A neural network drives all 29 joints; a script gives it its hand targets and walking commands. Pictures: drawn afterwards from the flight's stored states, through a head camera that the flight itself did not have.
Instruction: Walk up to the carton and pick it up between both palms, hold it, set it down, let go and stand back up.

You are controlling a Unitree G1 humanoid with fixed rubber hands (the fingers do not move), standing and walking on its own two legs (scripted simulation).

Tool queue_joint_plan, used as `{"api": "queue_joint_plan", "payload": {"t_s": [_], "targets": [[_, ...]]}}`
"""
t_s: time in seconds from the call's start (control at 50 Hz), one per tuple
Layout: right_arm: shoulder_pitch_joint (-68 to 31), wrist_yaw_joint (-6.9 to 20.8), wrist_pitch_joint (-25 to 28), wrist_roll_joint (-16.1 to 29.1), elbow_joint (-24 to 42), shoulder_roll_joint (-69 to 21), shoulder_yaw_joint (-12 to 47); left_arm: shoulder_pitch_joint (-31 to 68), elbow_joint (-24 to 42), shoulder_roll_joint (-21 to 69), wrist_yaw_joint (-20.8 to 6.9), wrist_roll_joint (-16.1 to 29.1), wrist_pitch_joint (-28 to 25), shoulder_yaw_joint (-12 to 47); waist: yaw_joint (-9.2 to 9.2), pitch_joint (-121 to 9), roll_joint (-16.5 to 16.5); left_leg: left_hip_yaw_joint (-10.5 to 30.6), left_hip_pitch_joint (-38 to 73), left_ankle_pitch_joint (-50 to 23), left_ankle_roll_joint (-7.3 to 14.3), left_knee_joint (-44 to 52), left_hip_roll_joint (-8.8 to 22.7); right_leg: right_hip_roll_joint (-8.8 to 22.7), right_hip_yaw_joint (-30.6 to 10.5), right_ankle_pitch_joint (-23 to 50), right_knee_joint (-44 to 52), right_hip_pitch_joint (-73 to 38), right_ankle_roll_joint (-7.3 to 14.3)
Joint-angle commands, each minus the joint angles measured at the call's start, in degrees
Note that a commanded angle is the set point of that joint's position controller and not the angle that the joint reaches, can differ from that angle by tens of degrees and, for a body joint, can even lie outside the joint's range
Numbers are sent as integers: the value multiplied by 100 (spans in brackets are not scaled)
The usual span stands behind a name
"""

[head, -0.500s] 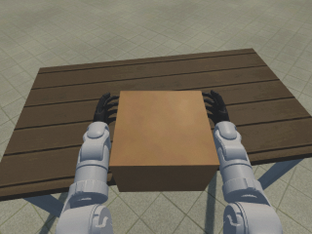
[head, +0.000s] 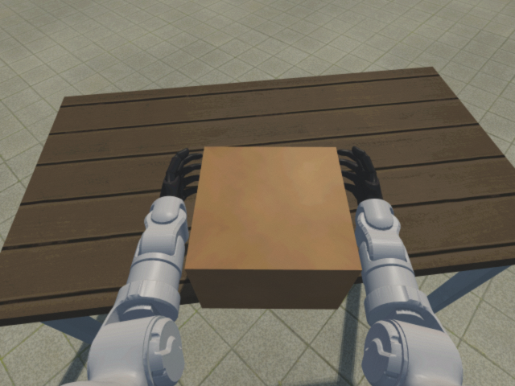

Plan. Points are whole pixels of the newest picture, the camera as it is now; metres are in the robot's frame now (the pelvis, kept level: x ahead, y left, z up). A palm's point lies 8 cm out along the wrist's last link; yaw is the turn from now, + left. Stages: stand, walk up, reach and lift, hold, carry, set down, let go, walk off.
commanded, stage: set down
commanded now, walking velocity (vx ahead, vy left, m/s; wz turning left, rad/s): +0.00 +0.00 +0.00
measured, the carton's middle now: (269, 226) +0.36 -0.04 +0.03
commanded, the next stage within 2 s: none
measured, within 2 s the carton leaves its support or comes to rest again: rests again in 0.28 s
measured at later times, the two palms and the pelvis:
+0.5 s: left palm (180, 204) +0.42 +0.11 +0.03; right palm (363, 204) +0.39 -0.20 +0.03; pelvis +0.00 +0.01 +0.00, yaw -2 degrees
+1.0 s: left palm (180, 206) +0.41 +0.11 +0.03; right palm (364, 207) +0.39 -0.20 +0.03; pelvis -0.01 +0.00 +0.00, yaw -1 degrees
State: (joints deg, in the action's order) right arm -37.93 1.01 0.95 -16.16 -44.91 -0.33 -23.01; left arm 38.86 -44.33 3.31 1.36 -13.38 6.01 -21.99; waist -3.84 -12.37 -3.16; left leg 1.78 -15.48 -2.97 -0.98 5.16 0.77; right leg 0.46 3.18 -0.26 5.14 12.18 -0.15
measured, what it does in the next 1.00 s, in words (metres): stands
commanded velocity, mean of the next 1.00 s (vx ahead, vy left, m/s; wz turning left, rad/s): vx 0.00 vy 0.00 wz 0.00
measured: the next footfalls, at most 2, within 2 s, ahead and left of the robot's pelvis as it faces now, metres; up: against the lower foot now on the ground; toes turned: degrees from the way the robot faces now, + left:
none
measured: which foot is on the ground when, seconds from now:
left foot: down 0.00-1.00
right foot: down 0.00-1.00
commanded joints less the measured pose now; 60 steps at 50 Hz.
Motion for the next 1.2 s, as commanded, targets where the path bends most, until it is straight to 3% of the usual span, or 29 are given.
{"api": "queue_joint_plan", "payload": {"t_s": [0.0, 0.16, 0.32, 0.58, 0.9, 1.18], "targets": [[-4136, 474, 418, 73, 726, -3156, 1798, 4266, 810, 3216, -421, 222, -667, 1961, -134, -3934, 304, -257, 1473, -2840, 236, -505, -288, -359, 11, 4326, -852, -2203, -190], [-3970, 421, 673, 183, 490, -3289, 2019, 4179, 613, 3319, -306, 290, -920, 2085, -63, -4116, 376, -324, 1245, -3206, 246, -728, -291, -309, -74, 4787, -1074, -2270, -159], [-4004, 431, 918, 287, 417, -3283, 2140, 4186, 491, 3416, -203, 324, -1145, 2293, -51, -4499, 284, -300, 1593, -3582, 162, -1040, -234, -287, -81, 4572, -1071, -1722, -150], [-3901, 495, 901, 239, 162, -2992, 1888, 4163, -86, 3183, -316, 185, -1437, 1949, 2, -4062, 396, -255, 1519, -2809, 45, -976, -187, -351, -86, 3551, -843, -1282, -149], [-3684, 468, 1034, -354, -183, -2864, 1198, 4136, -662, 2694, -423, -77, -1740, 1380, 49, -3682, 456, -288, 404, -1784, 218, -450, -226, -231, -179, 3035, -817, -1551, -166], [-3348, 472, 1144, -732, -621, -2670, 587, 3877, -1109, 2385, -362, -391, -1870, 1019, 81, -3360, 302, -280, 360, -1724, 209, -487, -211, -204, -155, 2390, -597, -742, -112]]}}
